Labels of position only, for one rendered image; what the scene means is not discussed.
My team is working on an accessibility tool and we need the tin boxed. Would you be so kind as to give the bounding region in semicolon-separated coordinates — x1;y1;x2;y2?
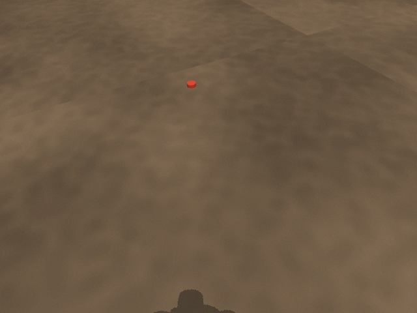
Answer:
187;80;196;88

